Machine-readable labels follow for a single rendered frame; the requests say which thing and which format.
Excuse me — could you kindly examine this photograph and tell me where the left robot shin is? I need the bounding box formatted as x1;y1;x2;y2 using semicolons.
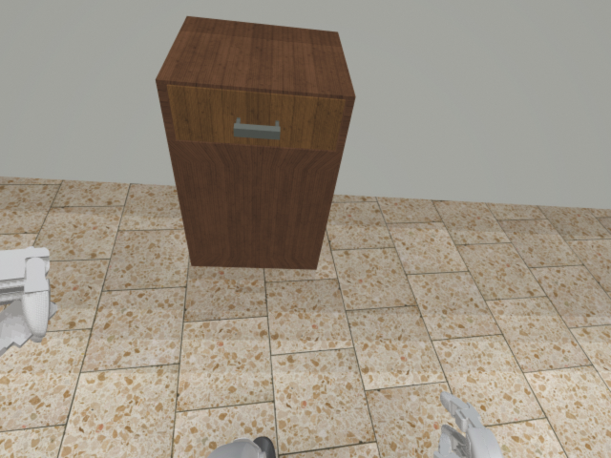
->
233;437;258;448

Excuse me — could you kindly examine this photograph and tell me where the drawer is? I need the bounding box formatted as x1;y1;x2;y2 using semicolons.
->
167;85;346;151

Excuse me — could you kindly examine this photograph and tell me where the left robot foot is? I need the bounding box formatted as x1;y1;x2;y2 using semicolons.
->
253;436;276;458

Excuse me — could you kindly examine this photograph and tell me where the right robot hand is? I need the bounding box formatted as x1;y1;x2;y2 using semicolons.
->
433;391;504;458

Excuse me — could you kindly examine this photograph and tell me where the cabinet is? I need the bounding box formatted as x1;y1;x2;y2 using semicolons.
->
156;16;356;270

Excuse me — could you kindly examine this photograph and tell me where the left robot hand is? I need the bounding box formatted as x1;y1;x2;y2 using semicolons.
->
0;246;57;357

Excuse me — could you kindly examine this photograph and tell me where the handle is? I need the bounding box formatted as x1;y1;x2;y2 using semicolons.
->
234;117;281;140

